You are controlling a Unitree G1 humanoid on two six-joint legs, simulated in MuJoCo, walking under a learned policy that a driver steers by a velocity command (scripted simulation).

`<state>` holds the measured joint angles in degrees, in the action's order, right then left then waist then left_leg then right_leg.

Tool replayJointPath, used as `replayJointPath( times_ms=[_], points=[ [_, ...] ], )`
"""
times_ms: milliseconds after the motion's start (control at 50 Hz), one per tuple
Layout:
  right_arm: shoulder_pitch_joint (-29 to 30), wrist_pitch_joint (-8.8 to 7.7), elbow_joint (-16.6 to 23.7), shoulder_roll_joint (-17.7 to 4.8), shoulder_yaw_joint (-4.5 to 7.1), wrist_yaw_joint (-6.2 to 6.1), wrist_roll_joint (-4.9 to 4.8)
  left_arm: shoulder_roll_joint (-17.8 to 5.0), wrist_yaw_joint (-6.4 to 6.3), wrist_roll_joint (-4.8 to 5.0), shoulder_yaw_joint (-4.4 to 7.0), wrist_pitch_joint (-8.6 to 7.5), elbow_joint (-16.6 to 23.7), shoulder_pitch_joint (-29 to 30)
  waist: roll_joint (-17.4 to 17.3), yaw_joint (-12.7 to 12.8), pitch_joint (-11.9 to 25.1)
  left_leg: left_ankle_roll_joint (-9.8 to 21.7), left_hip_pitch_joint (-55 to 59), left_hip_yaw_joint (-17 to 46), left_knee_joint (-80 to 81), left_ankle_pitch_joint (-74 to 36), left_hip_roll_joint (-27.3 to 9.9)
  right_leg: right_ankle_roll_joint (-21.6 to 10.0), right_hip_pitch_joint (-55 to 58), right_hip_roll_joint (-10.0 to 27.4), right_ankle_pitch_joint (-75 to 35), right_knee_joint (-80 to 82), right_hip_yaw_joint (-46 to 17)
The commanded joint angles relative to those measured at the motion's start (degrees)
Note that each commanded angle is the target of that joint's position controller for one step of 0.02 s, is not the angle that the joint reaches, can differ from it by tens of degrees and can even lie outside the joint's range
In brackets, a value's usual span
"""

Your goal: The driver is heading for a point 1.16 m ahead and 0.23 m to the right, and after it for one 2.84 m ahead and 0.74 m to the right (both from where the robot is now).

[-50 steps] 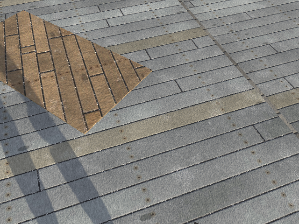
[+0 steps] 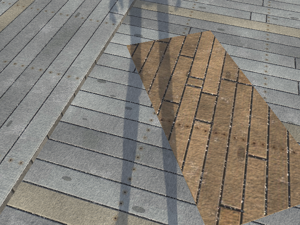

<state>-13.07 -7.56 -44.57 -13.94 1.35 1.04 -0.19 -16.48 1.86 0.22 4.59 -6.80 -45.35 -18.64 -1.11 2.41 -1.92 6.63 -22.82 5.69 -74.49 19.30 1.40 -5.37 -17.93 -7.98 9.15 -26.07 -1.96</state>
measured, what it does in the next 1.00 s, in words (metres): walks ahead, turning right: left foot, then right foot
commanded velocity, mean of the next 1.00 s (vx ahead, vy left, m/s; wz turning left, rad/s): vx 1.00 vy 0.00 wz -0.33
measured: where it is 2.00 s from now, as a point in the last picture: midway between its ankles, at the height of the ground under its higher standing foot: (214, 40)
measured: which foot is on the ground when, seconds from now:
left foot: up 0.00-0.24, down 0.26-0.72, up 0.74-1.00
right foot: down 0.00-0.28, up 0.30-0.68, down 0.70-1.00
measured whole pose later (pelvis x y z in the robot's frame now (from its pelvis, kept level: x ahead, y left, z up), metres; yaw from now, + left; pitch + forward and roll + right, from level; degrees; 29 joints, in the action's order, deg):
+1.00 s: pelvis +0.80 -0.22 +0.00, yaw -21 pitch -2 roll -3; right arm -12.2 -2.1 -44.3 -17.0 3.1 0.3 -2.8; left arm -14.7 1.5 -1.1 4.2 -6.4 -48.1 -24.1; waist -2.9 3.1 -1.0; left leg 2.8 -46.3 4.0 -66.0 0.8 -8.7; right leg -2.4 2.6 -3.5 18.9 -18.2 13.1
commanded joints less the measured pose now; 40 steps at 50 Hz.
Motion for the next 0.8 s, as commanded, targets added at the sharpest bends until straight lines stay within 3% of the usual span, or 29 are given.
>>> replayJointPath(
  times_ms=[20,60,120,160,200,220,240,260,280,300,320,340,360,380,400,420,440,500,560,600,640,660,680,700,720,740,760,780,800],
  points=[
    [2.16,-2.28,6.96,-2.75,0.04,-0.07,0.87,-1.59,0.09,0.57,-0.53,-0.63,3.06,-1.07,1.07,-3.72,1.21,-1.52,-15.64,2.93,8.21,-0.79,-5.29,-12.78,10.73,14.16,8.94,16.50,-28.93],
    [5.64,-2.37,9.10,-2.42,-0.62,-0.51,1.54,-2.53,-0.86,1.54,-0.61,-0.53,2.78,-1.35,1.12,-4.68,-2.63,-4.37,-13.86,0.83,17.03,-2.92,-6.00,-12.98,2.23,14.07,4.82,17.43,-26.28],
    [14.35,-2.83,12.28,-1.54,-1.57,0.08,1.41,-5.66,-2.23,2.14,0.46,-0.07,3.64,-1.63,2.81,-2.21,-4.63,-7.01,3.39,-2.56,33.94,-19.99,-2.73,-9.38,-12.69,9.80,3.83,18.30,-19.69],
    [15.65,-2.46,13.27,-3.76,-0.43,-0.29,0.29,-6.47,-2.28,2.83,0.80,0.23,3.46,-4.72,4.62,-1.00,-3.18,-8.63,10.46,-1.33,38.87,-26.01,-1.13,-7.66,-12.09,10.67,6.29,17.36,-21.98],
    [16.24,-2.08,13.91,-6.28,0.96,-1.08,-0.90,-5.15,-2.27,3.45,0.49,0.76,3.02,-7.25,5.02,-0.74,-2.26,-8.84,10.67,0.03,43.41,-21.89,-0.82,-5.79,-4.40,11.35,6.45,12.52,-23.82],
    [14.62,-2.13,13.78,-7.49,1.86,-1.45,-1.22,-4.67,-2.22,3.24,0.36,1.18,2.71,-8.16,5.28,-1.84,-0.91,-8.11,12.24,-0.29,44.53,-17.60,-0.27,-4.65,-1.04,11.32,2.11,8.02,-24.03],
    [10.07,-2.31,13.36,-9.01,2.97,-1.75,-1.37,-4.65,-2.02,2.86,0.26,1.42,2.74,-7.86,5.57,-5.01,2.00,-6.79,17.07,-0.77,45.70,-14.60,-0.37,-2.96,0.72,9.86,-7.00,-0.04,-22.71],
    [-1.03,-2.34,11.65,-11.07,4.11,-2.20,-1.43,-3.80,-1.66,1.71,-0.17,1.57,4.04,-5.23,4.87,-11.04,9.10,-4.39,30.30,1.86,43.32,-12.36,-4.96,-0.74,-4.75,7.89,-10.15,-15.08,-19.69],
    [-15.35,-1.34,9.54,-15.63,5.31,-2.88,-1.41,1.61,-1.70,-0.66,-1.90,1.43,5.85,-6.24,-4.88,-14.40,20.96,-0.92,47.23,16.07,43.28,0.98,-16.97,0.43,-13.68,4.50,6.03,-35.58,-14.11],
    [-15.63,-0.97,7.75,-18.68,5.65,-1.40,0.24,4.59,-1.83,4.48,-3.48,0.65,8.48,-14.26,-30.79,-8.17,27.22,7.91,54.70,50.51,56.47,22.87,-29.65,1.41,-29.69,4.46,20.93,-53.28,-9.14],
    [-11.52,-0.55,9.12,-11.59,4.64,-1.28,0.26,-0.12,-2.74,5.42,-2.73,1.35,6.45,-10.50,-18.97,-9.72,16.41,6.32,47.35,48.50,59.64,31.09,-26.30,1.56,-36.52,9.13,15.95,-59.64,-7.96],
    [-9.70,-0.06,8.23,-8.38,3.94,-1.51,-0.27,-1.82,-2.66,4.02,-2.38,1.81,7.49,-3.41,-10.95,-10.30,8.30,4.30,40.56,36.32,58.86,20.57,-24.28,1.39,-38.68,10.80,11.80,-60.61,-5.52],
    [-7.41,0.35,7.44,-7.17,3.51,-1.43,0.39,-1.45,-2.39,2.73,-2.27,2.38,7.92,-0.24,-1.97,-8.53,4.33,3.51,32.57,26.92,58.67,7.63,-22.07,1.53,-35.49,13.19,9.15,-58.68,-4.70],
    [-5.12,0.51,6.52,-5.64,3.17,-1.21,1.21,-0.91,-1.96,1.76,-1.92,2.79,8.97,2.34,-0.80,-6.76,1.43,3.06,26.26,20.01,59.52,0.37,-19.40,1.31,-33.13,14.84,7.63,-55.59,-4.86],
    [-3.32,0.47,5.49,-4.58,2.95,-1.06,1.55,0.26,-1.34,2.25,-1.89,3.53,9.99,2.81,-3.06,-4.70,-0.37,2.43,21.71,14.49,60.44,-3.65,-18.23,1.31,-31.01,16.65,7.79,-53.95,-5.19],
    [-2.11,0.35,4.69,-3.34,2.82,-0.72,0.92,1.30,-0.93,2.85,-2.11,4.35,10.81,3.65,-3.83,-3.79,-1.25,1.76,19.58,9.83,61.41,-7.13,-17.42,1.30,-30.84,17.84,8.32,-52.57,-4.88],
    [-1.60,0.22,4.00,-3.21,2.88,-0.53,0.37,1.85,-0.61,2.83,-2.29,4.95,11.71,4.58,-3.52,-3.10,-1.68,1.54,18.41,6.05,62.19,-11.23,-17.19,1.44,-31.33,18.33,7.43,-51.97,-4.40],
    [1.29,-0.19,3.09,-6.29,3.55,-1.00,0.24,1.08,0.25,1.65,-2.69,5.14,13.89,7.24,-1.56,-1.03,-3.90,1.02,15.04,-3.97,64.84,-19.10,-16.16,2.49,-31.61,18.75,-1.45,-44.96,-3.72],
    [-2.53,-0.69,1.28,-9.63,3.94,-1.29,0.07,0.28,1.45,0.87,-3.12,4.16,15.44,14.35,3.06,-3.46,-6.29,-0.20,13.45,-11.33,68.23,-20.50,-13.76,1.36,-24.81,15.78,-12.74,-28.59,0.86],
    [-7.56,-0.47,-0.58,-11.98,4.07,-0.88,-0.29,0.63,2.21,1.22,-3.47,3.19,16.67,18.93,3.94,-4.95,-7.82,0.42,15.64,-12.55,70.42,-27.08,-15.06,-0.57,-19.45,12.70,-13.05,-20.00,3.73],
    [-10.59,0.56,-2.19,-15.40,4.19,-0.90,-0.78,-2.06,2.51,1.53,-2.52,2.47,18.67,21.92,-0.03,-3.34,-6.61,1.48,22.76,-12.64,65.76,-53.45,-17.09,-2.44,-15.45,7.92,-5.79,-14.91,7.37],
    [-11.22,1.22,-2.97,-16.80,4.15,-1.18,-0.63,-4.32,2.34,1.52,-1.49,2.54,18.90,19.84,-3.08,-0.40,-3.77,1.75,26.61,-12.34,59.82,-67.57,-18.30,-3.58,-11.85,5.95,-1.29,-13.83,8.31],
    [-11.33,1.93,-4.08,-17.76,3.95,-1.39,-0.31,-7.61,1.77,1.54,0.08,2.85,17.59,11.87,-5.99,5.07,1.74,1.69,26.97,-11.28,49.80,-76.68,-18.97,-5.30,-1.49,5.01,0.56,-12.56,7.70],
    [-9.05,2.39,-4.23,-17.75,3.39,-1.58,-0.45,-10.25,0.65,1.42,1.80,3.43,13.62,-2.46,-6.38,13.51,8.53,0.47,18.97,-11.71,34.32,-75.93,-16.66,-6.74,17.97,5.65,-4.68,-8.61,6.80],
    [-12.09,1.96,-2.51,-10.89,1.37,-1.42,0.74,-15.22,-0.82,0.91,2.77,3.97,10.28,-11.63,2.88,12.39,17.76,-1.55,0.35,-9.02,10.14,-27.73,-10.04,-6.84,41.40,19.03,-1.07,-14.03,-10.53],
    [-20.46,-0.02,-1.36,-4.39,-0.57,-0.57,-2.28,-17.11,-0.40,-1.14,2.34,2.72,11.02,-10.98,16.85,5.47,32.71,-1.68,-12.33,2.42,-8.08,8.12,-0.83,-12.65,51.61,32.03,23.46,-0.38,-41.44],
    [-11.34,-0.99,-0.60,-12.04,1.48,-0.68,-4.80,-11.15,0.03,-1.35,1.46,1.97,10.14,-11.26,8.68,9.35,26.65,-1.07,-17.47,6.20,-11.11,4.83,-2.83,-9.31,44.17,30.15,32.07,8.04,-42.79],
    [-5.77,-0.91,1.83,-10.49,1.52,-0.91,-5.70,-9.20,0.09,-0.98,0.77,1.39,9.04,-8.15,7.04,7.40,13.09,-1.93,-22.25,3.79,-10.07,1.53,-4.53,-8.23,33.89,29.17,27.73,9.59,-34.03],
    [-4.00,-0.35,2.18,-8.21,1.01,-1.39,-4.36,-7.91,0.30,-0.88,0.46,0.77,7.94,-4.10,1.20,3.95,6.24,-2.63,-21.38,2.71,-7.29,-2.05,-7.60,-7.18,23.62,28.14,19.10,11.03,-26.95]
  ],
)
